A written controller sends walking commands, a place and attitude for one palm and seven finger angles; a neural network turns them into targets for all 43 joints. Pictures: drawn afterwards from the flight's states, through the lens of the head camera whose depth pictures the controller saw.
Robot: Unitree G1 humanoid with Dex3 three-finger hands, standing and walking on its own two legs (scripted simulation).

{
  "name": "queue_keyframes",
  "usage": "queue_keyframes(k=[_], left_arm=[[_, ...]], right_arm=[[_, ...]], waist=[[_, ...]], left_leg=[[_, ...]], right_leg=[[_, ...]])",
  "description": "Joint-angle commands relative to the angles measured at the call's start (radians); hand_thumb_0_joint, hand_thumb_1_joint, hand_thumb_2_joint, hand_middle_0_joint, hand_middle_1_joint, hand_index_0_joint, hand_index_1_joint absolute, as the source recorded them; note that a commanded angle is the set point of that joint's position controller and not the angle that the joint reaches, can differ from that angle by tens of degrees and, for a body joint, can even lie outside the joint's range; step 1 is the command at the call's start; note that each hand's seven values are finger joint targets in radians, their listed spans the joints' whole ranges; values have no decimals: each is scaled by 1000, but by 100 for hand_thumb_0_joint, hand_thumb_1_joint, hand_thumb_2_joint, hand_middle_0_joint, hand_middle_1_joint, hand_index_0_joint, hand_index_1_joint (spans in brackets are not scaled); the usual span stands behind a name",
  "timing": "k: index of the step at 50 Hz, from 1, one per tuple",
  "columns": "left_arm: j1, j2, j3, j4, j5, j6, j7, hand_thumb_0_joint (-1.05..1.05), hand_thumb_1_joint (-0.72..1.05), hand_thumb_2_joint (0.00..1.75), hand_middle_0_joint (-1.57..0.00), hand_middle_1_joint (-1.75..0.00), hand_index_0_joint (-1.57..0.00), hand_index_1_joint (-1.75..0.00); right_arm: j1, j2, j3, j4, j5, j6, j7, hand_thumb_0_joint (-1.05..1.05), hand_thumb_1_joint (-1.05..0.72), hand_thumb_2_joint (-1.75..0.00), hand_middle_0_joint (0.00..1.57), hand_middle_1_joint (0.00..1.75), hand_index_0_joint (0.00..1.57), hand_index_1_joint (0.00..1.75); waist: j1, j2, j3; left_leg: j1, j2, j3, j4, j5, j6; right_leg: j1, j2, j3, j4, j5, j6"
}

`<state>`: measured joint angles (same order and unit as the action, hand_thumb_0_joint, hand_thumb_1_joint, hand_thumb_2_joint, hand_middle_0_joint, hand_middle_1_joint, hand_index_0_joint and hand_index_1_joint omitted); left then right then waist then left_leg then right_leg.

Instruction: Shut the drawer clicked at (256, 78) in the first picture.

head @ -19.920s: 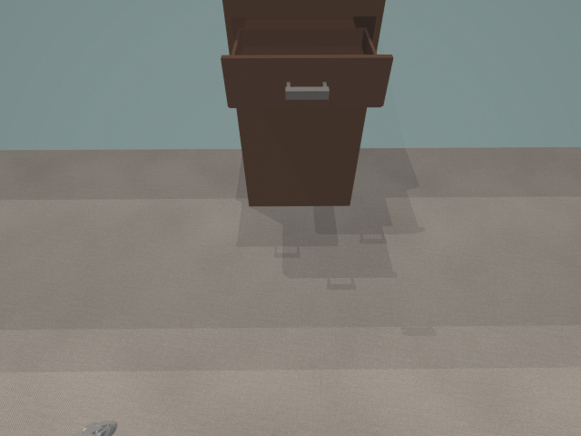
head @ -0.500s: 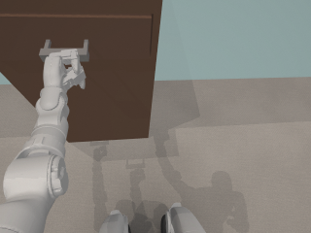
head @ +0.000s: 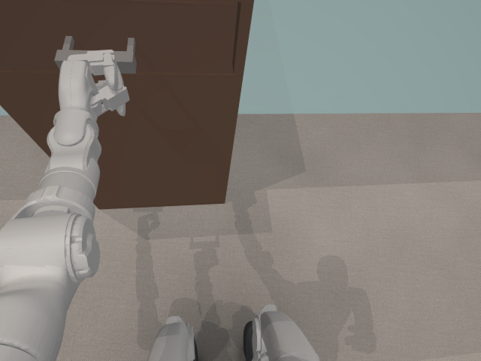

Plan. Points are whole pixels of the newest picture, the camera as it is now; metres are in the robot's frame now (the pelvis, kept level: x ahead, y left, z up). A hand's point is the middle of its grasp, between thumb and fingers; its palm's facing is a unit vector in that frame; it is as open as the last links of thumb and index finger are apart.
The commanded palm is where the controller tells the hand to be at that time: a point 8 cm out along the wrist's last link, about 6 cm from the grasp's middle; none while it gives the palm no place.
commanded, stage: pull the fist back off the drawer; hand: left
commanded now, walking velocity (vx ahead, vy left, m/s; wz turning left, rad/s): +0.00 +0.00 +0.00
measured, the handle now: (99, 52) +0.61 +0.18 +0.08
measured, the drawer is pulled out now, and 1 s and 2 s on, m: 0.00 0.00 0.00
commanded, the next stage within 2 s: draw the hand back to the body in 0.68 s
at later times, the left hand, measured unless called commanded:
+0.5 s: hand (122, 91) +0.53 +0.14 +0.08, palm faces -0.02 -1.00 -0.02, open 3.1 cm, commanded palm +0.49 +0.19 +0.09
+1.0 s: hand (103, 115) +0.47 +0.15 +0.10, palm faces -0.02 -1.00 -0.02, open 3.3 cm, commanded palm +0.42 +0.21 +0.12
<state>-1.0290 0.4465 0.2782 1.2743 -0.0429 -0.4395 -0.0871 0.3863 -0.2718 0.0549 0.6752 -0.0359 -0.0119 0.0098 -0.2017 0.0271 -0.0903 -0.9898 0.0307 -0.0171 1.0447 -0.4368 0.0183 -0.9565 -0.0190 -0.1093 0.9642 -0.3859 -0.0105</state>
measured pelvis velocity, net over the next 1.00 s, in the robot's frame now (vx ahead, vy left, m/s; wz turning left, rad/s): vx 0.05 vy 0.00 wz -0.05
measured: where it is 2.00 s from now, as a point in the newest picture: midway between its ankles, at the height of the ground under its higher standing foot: outside the picture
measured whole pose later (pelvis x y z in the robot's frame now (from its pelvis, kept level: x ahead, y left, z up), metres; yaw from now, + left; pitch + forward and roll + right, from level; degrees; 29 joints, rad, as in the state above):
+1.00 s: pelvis +0.05 +0.00 +0.03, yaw -3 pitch +15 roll -2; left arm -0.41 0.28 0.25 0.62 -0.17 -0.32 -0.14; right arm 0.33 -0.25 0.02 0.56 0.03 0.05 0.02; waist -0.08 0.03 -0.12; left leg -0.66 0.04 0.05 0.85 -0.46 0.02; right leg -0.67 0.00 -0.04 0.79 -0.39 0.00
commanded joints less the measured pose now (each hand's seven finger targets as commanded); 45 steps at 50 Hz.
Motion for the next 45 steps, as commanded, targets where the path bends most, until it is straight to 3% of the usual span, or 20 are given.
queue_keyframes(k=[1, 3, 6, 9, 12, 15, 16, 21, 25, 26, 28, 30, 32, 34, 37, 39, 41, 42, 44, 45], left_arm=[[-713, 196, 4, -280, 5, -56, 31, 0, 90, 90, -140, -160, -140, -160], [-692, 188, 1, -265, 6, -51, 28, 0, 90, 90, -140, -160, -140, -160], [-664, 245, 49, -240, 4, -44, 20, 0, 90, 90, -140, -160, -140, -160], [-629, 231, 50, -234, -4, -40, 5, 0, 90, 90, -140, -160, -140, -160], [-587, 256, 73, -234, -8, -33, -6, 0, 90, 90, -140, -160, -140, -160], [-526, 253, 91, -287, -19, -43, -16, 0, 90, 90, -140, -160, -140, -160], [-498, 219, 76, -306, -26, -44, -20, 0, 90, 90, -140, -160, -140, -160], [-360, 188, 69, -321, -24, -42, -20, 0, 90, 90, -140, -160, -140, -160], [-237, 196, 102, -390, -34, -46, -16, 0, 90, 90, -140, -160, -140, -160], [-197, 166, 86, -419, -38, -48, -20, 0, 90, 90, -140, -160, -140, -160], [-140, 116, 60, -463, -54, -45, -23, 0, 90, 90, -140, -160, -140, -160], [-112, 115, 65, -517, -67, -47, -22, 0, 90, 90, -140, -160, -140, -160], [-113, 72, 36, -517, -75, -42, -20, 0, 90, 90, -140, -160, -140, -160], [-129, 102, 52, -517, -69, -46, -12, 0, 90, 90, -140, -160, -140, -160], [-122, 55, 14, -566, -65, -61, -15, 0, 90, 90, -140, -160, -140, -160], [-96, 23, -7, -594, -81, -61, -22, 0, 90, 90, -140, -160, -140, -160], [68, 58, 33, -669, -97, -41, -33, 0, 90, 90, -140, -160, -140, -160], [125, 54, 33, -726, -107, -27, -38, 0, 90, 90, -140, -160, -140, -160], [291, 69, 53, -770, -126, 17, -48, 0, 90, 90, -140, -160, -140, -160], [307, 39, 25, -810, -133, 36, -53, 0, 90, 90, -140, -160, -140, -160]], right_arm=[[190, -190, -66, -30, 0, -28, -18, 0, -90, -90, 20, 30, 20, 30], [189, -188, -64, -37, 0, -31, -12, 0, -90, -90, 20, 30, 20, 30], [185, -194, -61, -45, 1, -27, -11, 0, -90, -90, 20, 30, 20, 30], [184, -190, -61, -59, 3, -25, -5, 0, -90, -90, 20, 30, 20, 30], [178, -193, -61, -72, 7, -18, -5, 0, -90, -90, 20, 30, 20, 30], [181, -192, -68, -85, 6, -10, 1, 0, -90, -90, 20, 30, 20, 30], [178, -188, -71, -91, 7, -6, 6, 0, -90, -90, 20, 30, 20, 30], [165, -182, -77, -106, 12, 20, 13, 0, -90, -90, 20, 30, 20, 30], [163, -175, -86, -125, 16, 42, 17, 0, -90, -90, 20, 30, 20, 30], [157, -169, -90, -134, 19, 46, 19, 0, -90, -90, 20, 30, 20, 30], [141, -161, -95, -142, 25, 54, 21, 0, -90, -90, 20, 30, 20, 30], [135, -159, -100, -142, 29, 57, 19, 0, -90, -90, 20, 30, 20, 30], [124, -150, -99, -133, 34, 57, 17, 0, -90, -90, 20, 30, 20, 30], [122, -155, -100, -121, 33, 56, 10, 0, -90, -90, 20, 30, 20, 30], [108, -144, -104, -118, 34, 51, 11, 0, -90, -90, 20, 30, 20, 30], [112, -141, -108, -114, 37, 47, 13, 0, -90, -90, 20, 30, 20, 30], [100, -142, -112, -144, 44, 47, 20, 0, -90, -90, 20, 30, 20, 30], [89, -137, -112, -160, 49, 46, 20, 0, -90, -90, 20, 30, 20, 30], [72, -134, -109, -190, 60, 44, 19, 0, -90, -90, 20, 30, 20, 30], [54, -124, -104, -198, 68, 45, 16, 0, -90, -90, 20, 30, 20, 30]], waist=[[-119, 152, -473], [-113, 152, -478], [-97, 134, -464], [-89, 124, -452], [-69, 113, -438], [-39, 143, -500], [-31, 147, -507], [3, 108, -450], [40, 90, -495], [51, 99, -500], [53, 71, -487], [58, 69, -492], [47, 48, -435], [47, 47, -407], [53, 112, -461], [53, 99, -492], [108, 116, -554], [117, 86, -571], [144, 47, -535], [134, 27, -490]], left_leg=[[380, -12, -72, -150, 74, 15], [372, -16, -68, -149, 72, 15], [323, -17, -59, -147, 50, 17], [306, -19, -52, -147, 46, 19], [280, -18, -47, -154, 31, 18], [354, -14, -52, -161, 109, 12], [375, -14, -49, -161, 130, 10], [362, -12, -33, -178, 152, 9], [404, -12, -16, -183, 266, 7], [426, -11, -15, -186, 301, 3], [434, -9, -3, -188, 334, 4], [461, -7, -1, -189, 389, 3], [454, -6, 3, -192, 376, 4], [443, -7, 2, -191, 376, 4], [528, -2, -8, -181, 476, -8], [576, 5, -17, -170, 573, -10], [609, 3, -11, -188, 651, -15], [613, 3, -6, -199, 679, -12], [574, 0, 9, -225, 680, -3], [560, 1, 19, -242, 671, 1]], right_leg=[[78, 49, 76, -136, 31, -4], [93, 49, 77, -139, 30, -5], [121, 49, 83, -141, 15, -6], [143, 51, 88, -147, 14, -8], [155, 50, 88, -147, 1, -8], [174, 53, 78, -135, 53, -13], [177, 54, 76, -137, 66, -12], [204, 56, 73, -143, 86, -14], [279, 58, 72, -137, 193, -15], [288, 59, 68, -133, 221, -16], [312, 61, 69, -142, 263, -14], [329, 61, 70, -139, 314, -13], [318, 62, 68, -148, 313, -10], [311, 58, 72, -143, 315, -11], [293, 54, 67, -127, 350, -13], [299, 56, 65, -123, 396, -11], [387, 55, 68, -133, 455, -12], [441, 54, 70, -140, 498, -10], [524, 51, 75, -159, 552, -10], [541, 50, 75, -176, 571, -5]])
